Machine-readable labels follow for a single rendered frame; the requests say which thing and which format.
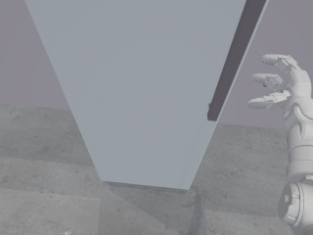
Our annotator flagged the right robot forearm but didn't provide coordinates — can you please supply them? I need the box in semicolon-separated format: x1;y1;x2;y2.
283;97;313;186

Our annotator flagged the right robot upper arm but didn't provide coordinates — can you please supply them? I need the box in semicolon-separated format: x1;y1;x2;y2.
277;182;313;235

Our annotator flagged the handle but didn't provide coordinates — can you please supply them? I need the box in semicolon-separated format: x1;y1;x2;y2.
207;0;266;121

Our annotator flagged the fridge door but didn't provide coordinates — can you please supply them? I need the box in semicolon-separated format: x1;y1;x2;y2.
24;0;268;190

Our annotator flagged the right robot hand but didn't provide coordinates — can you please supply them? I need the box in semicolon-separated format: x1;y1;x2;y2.
247;54;312;111

